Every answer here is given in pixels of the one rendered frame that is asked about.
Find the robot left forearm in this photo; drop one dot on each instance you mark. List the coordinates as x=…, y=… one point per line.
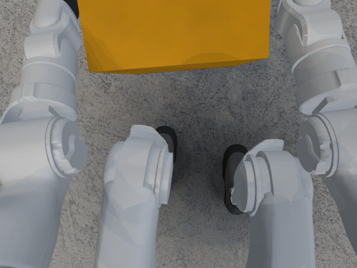
x=49, y=68

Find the right robot upper arm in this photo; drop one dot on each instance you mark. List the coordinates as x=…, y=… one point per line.
x=327, y=146

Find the robot right shin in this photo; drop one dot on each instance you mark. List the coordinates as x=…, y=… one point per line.
x=272, y=145

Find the robot left thigh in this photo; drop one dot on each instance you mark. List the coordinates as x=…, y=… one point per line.
x=129, y=212

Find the carton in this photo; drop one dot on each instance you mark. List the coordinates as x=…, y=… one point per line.
x=153, y=36

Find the robot left hand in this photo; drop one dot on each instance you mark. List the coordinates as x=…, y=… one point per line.
x=74, y=6

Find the left robot upper arm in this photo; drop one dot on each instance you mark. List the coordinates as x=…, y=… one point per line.
x=38, y=158

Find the robot right forearm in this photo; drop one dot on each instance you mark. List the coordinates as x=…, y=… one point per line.
x=319, y=55

